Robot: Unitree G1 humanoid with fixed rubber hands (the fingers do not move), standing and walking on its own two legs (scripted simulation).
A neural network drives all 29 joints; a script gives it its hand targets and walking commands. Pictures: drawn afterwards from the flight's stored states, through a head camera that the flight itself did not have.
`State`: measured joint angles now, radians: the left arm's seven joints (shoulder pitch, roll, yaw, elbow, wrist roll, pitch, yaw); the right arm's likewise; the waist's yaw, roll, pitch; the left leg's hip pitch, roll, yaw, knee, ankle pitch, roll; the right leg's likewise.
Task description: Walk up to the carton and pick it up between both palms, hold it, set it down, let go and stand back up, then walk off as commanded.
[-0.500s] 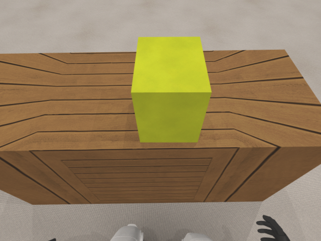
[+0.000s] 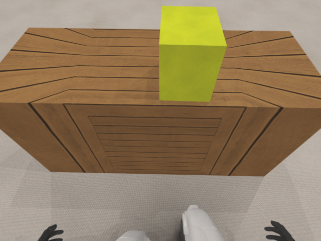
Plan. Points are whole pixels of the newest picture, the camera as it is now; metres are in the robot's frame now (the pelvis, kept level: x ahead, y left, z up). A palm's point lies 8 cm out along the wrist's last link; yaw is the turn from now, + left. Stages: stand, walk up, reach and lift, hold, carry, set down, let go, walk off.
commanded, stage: walk off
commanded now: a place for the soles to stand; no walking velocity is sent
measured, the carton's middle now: (186, 55) +0.69 -0.08 +0.05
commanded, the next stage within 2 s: stand in 1.48 s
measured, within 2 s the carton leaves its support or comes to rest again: neither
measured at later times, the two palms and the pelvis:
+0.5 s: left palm out of the picture -0.06 +0.27 -0.08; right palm out of the picture -0.07 -0.35 -0.11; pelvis -0.16 -0.04 +0.00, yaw -2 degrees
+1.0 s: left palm out of the picture -0.09 +0.32 -0.08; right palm out of the picture -0.11 -0.30 -0.07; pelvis -0.19 +0.02 +0.02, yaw +1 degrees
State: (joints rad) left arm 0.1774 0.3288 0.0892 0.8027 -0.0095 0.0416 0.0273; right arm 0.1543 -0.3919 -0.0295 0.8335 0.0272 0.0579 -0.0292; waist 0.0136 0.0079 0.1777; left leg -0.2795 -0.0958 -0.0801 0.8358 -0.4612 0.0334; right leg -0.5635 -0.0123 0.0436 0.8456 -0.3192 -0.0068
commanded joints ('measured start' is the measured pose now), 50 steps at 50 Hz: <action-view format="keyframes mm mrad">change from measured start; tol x32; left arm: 1 -11 287 62 -73 10 4 13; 50 13 233 12 -45 13 -87 -26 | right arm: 1 -108 -300 -104 -132 -83 -36 -7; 50 141 -218 -87 -18 -69 -146 4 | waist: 1 -2 85 31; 39 -21 -246 -169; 50 -59 109 -173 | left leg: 1 -242 339 -481 -518 174 152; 11 317 433 -483 -291 602 252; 19 -288 163 -158 -118 -215 27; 24 -287 15 -159 327 24 -16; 40 -28 68 18 -289 -16 16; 43 190 352 -559 -602 -166 87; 50 294 315 -292 -336 950 79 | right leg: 1 -41 190 217 508 -177 -3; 9 -163 140 263 521 -225 26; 18 445 56 33 -403 -256 -53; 21 69 -349 716 -634 -395 -155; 38 409 -188 422 -538 -350 -166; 44 -29 39 68 52 -260 4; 50 52 -10 24 -108 -127 -20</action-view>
